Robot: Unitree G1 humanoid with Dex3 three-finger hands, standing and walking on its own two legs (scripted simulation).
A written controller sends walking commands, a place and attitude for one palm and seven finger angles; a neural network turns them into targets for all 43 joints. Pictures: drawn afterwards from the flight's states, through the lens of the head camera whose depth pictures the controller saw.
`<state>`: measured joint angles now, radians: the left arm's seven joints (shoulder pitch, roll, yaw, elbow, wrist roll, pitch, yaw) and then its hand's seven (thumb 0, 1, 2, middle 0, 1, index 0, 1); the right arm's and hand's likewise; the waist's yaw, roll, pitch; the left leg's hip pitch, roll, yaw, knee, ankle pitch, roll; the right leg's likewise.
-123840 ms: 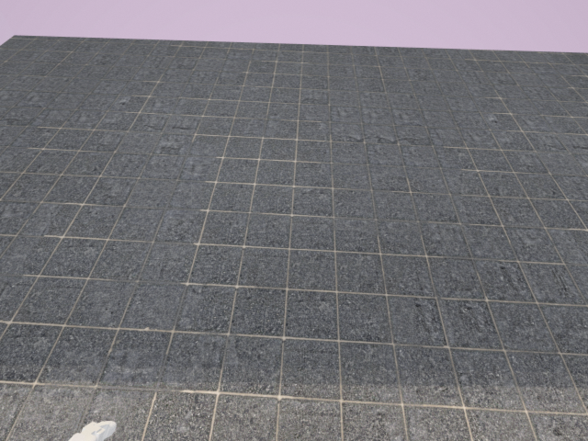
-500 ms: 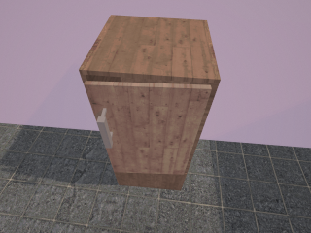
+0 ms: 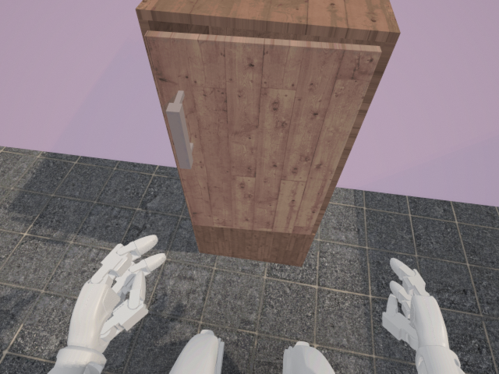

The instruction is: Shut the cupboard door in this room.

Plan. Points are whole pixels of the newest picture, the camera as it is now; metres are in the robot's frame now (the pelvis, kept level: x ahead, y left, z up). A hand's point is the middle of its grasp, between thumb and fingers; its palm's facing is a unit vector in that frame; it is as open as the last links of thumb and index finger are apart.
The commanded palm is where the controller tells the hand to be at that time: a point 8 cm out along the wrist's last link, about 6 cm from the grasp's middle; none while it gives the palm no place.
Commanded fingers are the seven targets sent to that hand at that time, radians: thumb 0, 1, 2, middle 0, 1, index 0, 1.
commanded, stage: raise the hand and make a fist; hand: left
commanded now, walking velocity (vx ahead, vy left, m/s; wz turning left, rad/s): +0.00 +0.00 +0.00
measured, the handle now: (183, 131) +0.53 +0.18 +0.06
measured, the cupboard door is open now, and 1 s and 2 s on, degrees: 3 3 3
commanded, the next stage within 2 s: bring the fist close to the handle in 1.52 s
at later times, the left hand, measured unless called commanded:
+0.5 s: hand (114, 287) +0.22 +0.21 +0.06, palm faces +0.04 -1.00 -0.04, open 3.9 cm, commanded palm +0.19 +0.26 +0.05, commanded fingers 0.00 0.90 0.90 -1.02 -1.20 -1.02 -1.20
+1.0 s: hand (116, 273) +0.24 +0.21 +0.06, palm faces +0.01 -1.00 -0.04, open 3.1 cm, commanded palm +0.22 +0.26 +0.06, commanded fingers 0.00 0.90 0.90 -1.30 -1.50 -1.30 -1.50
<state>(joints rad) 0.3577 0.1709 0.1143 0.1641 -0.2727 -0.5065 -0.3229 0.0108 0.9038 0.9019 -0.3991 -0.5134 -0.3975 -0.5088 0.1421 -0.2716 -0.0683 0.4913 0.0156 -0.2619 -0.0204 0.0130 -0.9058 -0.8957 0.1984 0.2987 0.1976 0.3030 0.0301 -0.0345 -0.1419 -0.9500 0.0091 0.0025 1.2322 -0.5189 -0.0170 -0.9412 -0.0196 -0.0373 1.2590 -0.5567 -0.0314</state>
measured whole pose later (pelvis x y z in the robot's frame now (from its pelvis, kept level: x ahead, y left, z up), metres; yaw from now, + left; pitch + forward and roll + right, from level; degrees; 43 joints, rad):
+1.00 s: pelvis +0.02 +0.02 +0.01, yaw +0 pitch +16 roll -3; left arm 0.41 0.24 0.14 -0.09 -0.26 -0.37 -0.22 0.02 0.90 0.90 -1.27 -1.46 -1.26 -1.46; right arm 0.22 -0.22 0.04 0.46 0.00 -0.16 -0.05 0.01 -0.90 -0.90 0.20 0.30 0.20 0.30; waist 0.01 0.02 -0.16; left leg -0.98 0.01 -0.05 1.25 -0.55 0.01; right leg -0.92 -0.01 -0.08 1.19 -0.55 0.00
